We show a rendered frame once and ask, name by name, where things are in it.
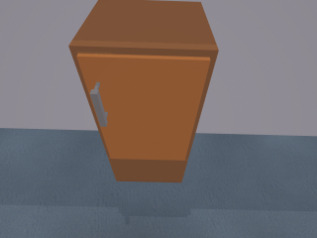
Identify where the handle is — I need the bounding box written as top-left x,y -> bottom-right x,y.
89,81 -> 108,127

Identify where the cupboard door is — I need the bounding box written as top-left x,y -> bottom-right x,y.
76,53 -> 211,161

